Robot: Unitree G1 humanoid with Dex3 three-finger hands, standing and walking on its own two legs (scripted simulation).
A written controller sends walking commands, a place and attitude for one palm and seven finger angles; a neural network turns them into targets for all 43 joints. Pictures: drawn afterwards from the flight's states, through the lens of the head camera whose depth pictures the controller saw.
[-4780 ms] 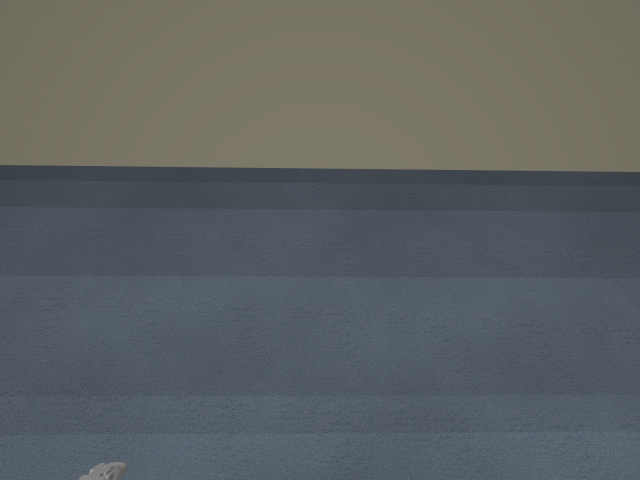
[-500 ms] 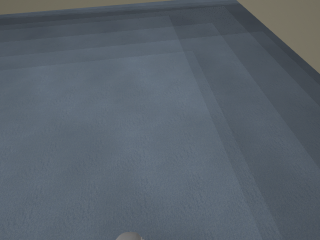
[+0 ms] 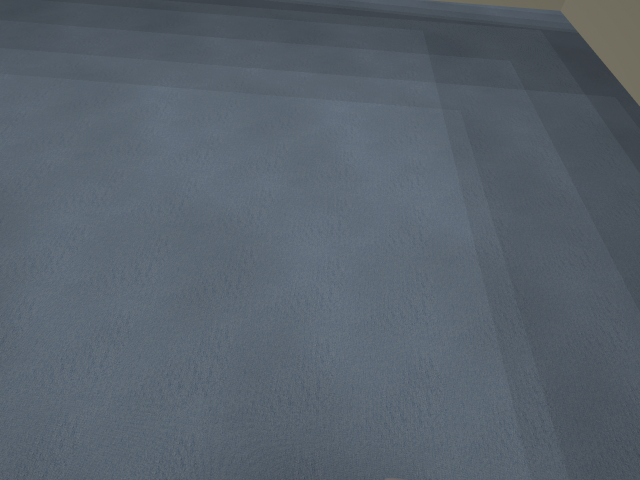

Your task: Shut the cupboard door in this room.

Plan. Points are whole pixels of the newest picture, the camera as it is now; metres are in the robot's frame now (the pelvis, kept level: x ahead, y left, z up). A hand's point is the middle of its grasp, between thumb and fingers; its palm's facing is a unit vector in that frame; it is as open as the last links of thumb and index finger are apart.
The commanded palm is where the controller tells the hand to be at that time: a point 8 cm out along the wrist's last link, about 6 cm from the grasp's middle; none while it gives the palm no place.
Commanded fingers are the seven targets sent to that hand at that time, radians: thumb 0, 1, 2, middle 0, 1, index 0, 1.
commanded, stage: turn or walk to find it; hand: left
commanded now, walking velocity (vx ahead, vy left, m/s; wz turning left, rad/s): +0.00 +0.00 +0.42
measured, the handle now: out of the picture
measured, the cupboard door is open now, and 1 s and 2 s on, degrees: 88 88 88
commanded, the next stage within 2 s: none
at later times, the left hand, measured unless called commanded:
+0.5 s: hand out of the picture -0.02 +0.16 -0.16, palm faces +0.26 -0.93 -0.25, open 7.4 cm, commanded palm none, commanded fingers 0.00 0.90 0.90 -0.20 -0.30 -0.20 -0.30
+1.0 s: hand out of the picture -0.05 +0.19 -0.16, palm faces +0.46 -0.84 -0.28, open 7.4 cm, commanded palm none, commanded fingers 0.00 0.90 0.90 -0.20 -0.30 -0.20 -0.30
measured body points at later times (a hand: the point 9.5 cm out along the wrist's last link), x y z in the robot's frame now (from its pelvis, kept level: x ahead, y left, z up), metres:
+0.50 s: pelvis -0.03 -0.04 +0.00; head +0.00 -0.05 +0.45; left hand -0.03 +0.21 -0.14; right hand +0.07 -0.29 -0.16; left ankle -0.07 +0.11 -0.69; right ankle -0.01 -0.14 -0.74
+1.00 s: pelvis -0.04 -0.04 -0.01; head -0.01 -0.05 +0.44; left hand -0.07 +0.23 -0.14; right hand +0.13 -0.22 -0.16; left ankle -0.08 +0.09 -0.74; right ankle +0.01 -0.13 -0.74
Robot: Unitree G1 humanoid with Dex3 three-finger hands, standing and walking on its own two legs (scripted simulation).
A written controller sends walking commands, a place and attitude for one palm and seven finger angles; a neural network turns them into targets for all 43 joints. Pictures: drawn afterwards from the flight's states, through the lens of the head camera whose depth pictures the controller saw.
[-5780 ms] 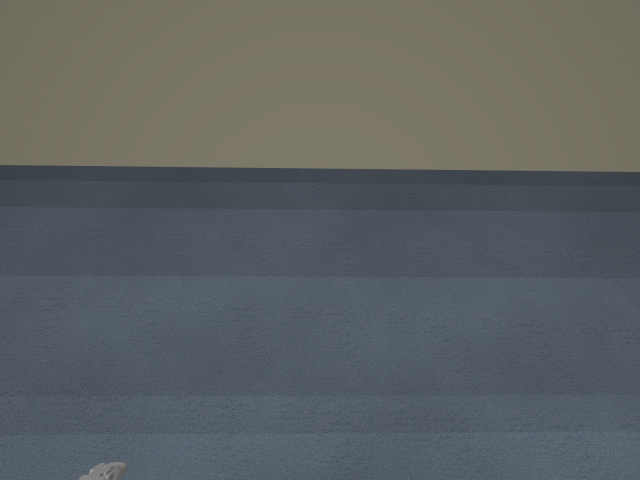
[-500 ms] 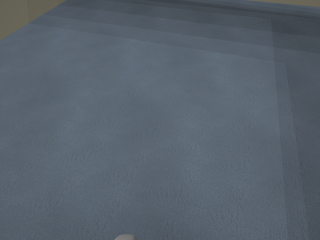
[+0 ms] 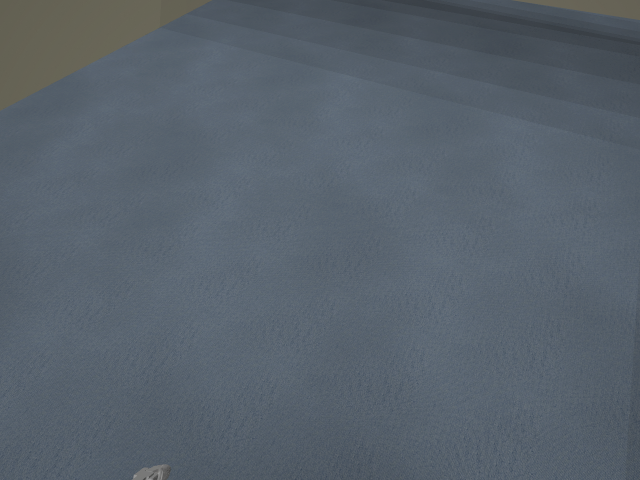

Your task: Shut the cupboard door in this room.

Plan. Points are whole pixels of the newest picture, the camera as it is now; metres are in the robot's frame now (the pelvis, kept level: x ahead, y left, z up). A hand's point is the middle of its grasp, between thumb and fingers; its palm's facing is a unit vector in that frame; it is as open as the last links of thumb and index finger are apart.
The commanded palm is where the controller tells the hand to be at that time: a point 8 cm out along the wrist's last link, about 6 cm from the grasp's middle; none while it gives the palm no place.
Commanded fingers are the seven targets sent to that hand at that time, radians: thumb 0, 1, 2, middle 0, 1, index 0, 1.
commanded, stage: turn or walk to find it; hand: left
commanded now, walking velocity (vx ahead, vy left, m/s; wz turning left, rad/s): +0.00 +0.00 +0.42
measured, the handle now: out of the picture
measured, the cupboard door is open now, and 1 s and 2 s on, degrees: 88 88 88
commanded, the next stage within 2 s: none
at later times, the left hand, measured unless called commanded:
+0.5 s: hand out of the picture -0.07 +0.22 -0.18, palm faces +0.31 -0.92 -0.23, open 7.4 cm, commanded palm none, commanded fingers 0.00 0.90 0.90 -0.20 -0.30 -0.20 -0.30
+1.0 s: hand out of the picture -0.04 +0.20 -0.14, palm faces +0.45 -0.85 -0.28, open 7.4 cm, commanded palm none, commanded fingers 0.00 0.90 0.90 -0.20 -0.30 -0.20 -0.30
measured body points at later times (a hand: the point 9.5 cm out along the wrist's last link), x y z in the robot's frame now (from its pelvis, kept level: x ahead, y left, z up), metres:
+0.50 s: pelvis -0.03 +0.01 -0.01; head -0.01 +0.04 +0.44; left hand -0.08 +0.27 -0.16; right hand +0.11 -0.21 -0.14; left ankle -0.06 +0.12 -0.73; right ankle +0.00 -0.11 -0.72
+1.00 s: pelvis -0.05 -0.02 +0.00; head -0.03 -0.04 +0.45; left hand -0.07 +0.24 -0.12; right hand +0.10 -0.23 -0.16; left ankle -0.09 +0.10 -0.69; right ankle -0.01 -0.11 -0.73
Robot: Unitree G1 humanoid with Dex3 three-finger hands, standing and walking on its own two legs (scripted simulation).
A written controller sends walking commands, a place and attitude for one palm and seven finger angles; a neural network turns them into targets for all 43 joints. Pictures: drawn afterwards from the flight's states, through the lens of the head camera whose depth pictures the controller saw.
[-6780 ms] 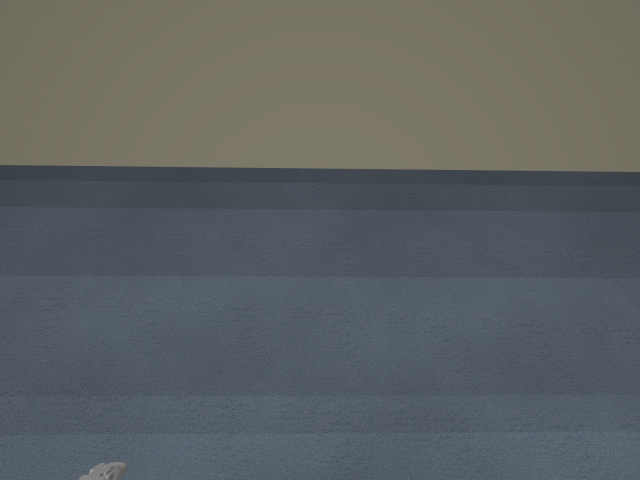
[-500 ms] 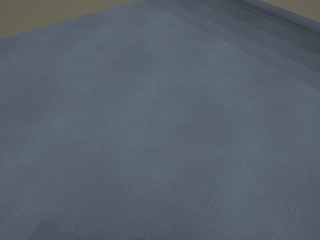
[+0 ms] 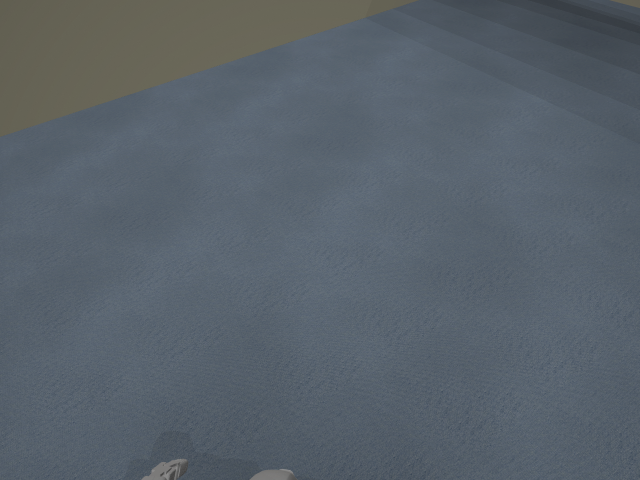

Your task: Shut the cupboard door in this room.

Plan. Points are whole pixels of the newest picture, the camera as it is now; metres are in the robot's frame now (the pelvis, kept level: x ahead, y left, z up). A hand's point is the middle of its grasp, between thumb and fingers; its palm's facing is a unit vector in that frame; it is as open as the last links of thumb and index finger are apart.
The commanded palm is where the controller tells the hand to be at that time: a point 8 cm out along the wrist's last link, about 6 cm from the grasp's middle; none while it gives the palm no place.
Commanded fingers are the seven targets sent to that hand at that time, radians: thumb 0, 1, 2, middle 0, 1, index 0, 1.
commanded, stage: turn or walk to find it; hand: left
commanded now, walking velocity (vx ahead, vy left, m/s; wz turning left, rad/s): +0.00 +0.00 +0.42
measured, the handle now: out of the picture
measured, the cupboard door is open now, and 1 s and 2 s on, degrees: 88 88 88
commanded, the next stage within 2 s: none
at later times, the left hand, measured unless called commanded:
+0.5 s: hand out of the picture -0.05 +0.26 -0.17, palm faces +0.27 -0.93 -0.25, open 7.4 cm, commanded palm none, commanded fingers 0.00 0.90 0.90 -0.20 -0.30 -0.20 -0.30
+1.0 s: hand out of the picture -0.06 +0.18 -0.14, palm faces +0.44 -0.85 -0.28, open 7.4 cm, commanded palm none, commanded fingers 0.00 0.90 0.90 -0.20 -0.30 -0.20 -0.30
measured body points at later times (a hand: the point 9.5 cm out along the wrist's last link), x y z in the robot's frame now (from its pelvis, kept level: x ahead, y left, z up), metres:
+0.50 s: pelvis -0.03 +0.04 +0.00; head -0.01 +0.06 +0.45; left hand -0.06 +0.31 -0.15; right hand +0.11 -0.18 -0.13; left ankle -0.05 +0.14 -0.73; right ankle -0.02 -0.10 -0.67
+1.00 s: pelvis -0.05 -0.03 +0.01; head -0.01 -0.06 +0.46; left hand -0.08 +0.22 -0.12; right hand +0.09 -0.25 -0.16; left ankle -0.13 +0.11 -0.64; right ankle -0.01 -0.09 -0.73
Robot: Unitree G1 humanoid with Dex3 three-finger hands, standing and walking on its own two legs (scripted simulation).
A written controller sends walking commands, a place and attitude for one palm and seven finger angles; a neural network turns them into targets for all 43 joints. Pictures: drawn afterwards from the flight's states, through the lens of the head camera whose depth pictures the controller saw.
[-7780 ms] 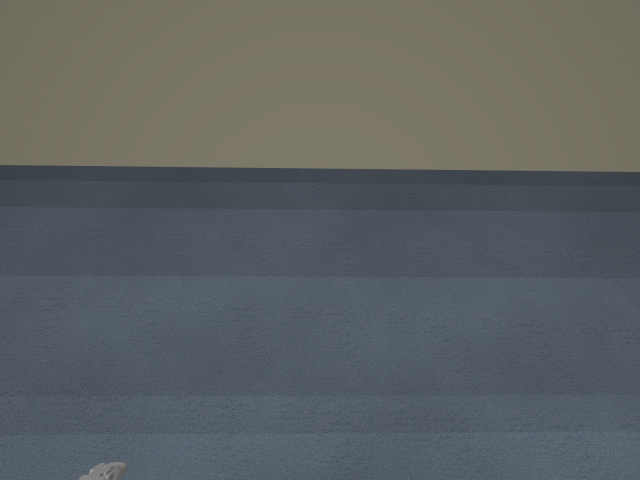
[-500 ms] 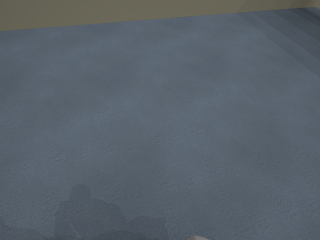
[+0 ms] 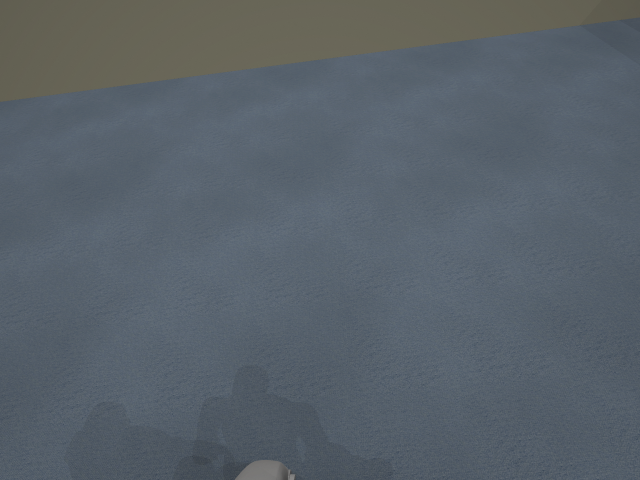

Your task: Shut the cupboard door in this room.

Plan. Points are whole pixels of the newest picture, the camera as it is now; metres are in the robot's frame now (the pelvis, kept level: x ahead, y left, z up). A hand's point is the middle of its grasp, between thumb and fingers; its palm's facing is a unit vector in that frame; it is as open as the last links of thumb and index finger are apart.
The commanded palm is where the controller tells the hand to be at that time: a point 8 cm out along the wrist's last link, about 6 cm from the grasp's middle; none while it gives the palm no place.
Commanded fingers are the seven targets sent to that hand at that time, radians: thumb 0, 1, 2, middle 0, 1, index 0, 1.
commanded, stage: turn or walk to find it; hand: left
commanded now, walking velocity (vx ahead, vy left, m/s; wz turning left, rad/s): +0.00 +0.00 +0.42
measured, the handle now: out of the picture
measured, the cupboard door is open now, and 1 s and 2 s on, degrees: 88 88 88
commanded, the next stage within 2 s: none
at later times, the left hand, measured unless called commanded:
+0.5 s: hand out of the picture -0.05 +0.26 -0.18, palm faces +0.28 -0.93 -0.25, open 7.4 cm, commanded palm none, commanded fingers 0.00 0.90 0.90 -0.20 -0.30 -0.20 -0.30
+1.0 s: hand out of the picture -0.07 +0.18 -0.15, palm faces +0.44 -0.85 -0.27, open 7.4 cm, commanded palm none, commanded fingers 0.00 0.90 0.90 -0.20 -0.30 -0.20 -0.30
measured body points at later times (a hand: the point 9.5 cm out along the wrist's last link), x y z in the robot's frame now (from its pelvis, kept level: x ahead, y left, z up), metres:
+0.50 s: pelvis -0.03 +0.04 +0.00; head -0.02 +0.06 +0.45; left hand -0.06 +0.31 -0.16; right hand +0.12 -0.17 -0.14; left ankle -0.05 +0.14 -0.74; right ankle -0.01 -0.09 -0.68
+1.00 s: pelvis -0.05 -0.02 +0.00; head -0.02 -0.04 +0.45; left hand -0.10 +0.23 -0.13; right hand +0.08 -0.24 -0.16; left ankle -0.15 +0.12 -0.66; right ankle +0.00 -0.09 -0.74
